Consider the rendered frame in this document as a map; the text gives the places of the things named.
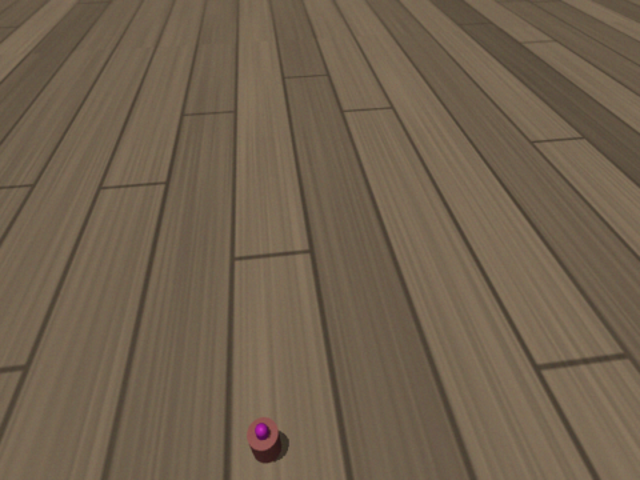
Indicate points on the bottle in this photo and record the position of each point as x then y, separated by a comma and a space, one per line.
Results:
264, 439

